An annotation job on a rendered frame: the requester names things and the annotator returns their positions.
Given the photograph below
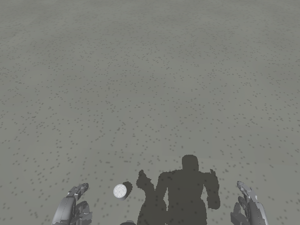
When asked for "left robot hand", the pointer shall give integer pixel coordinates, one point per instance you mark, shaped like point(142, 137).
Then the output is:
point(71, 214)

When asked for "right robot hand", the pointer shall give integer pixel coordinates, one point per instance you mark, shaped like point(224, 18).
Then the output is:
point(254, 211)

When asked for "cup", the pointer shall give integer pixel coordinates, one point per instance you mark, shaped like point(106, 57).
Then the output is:
point(120, 192)

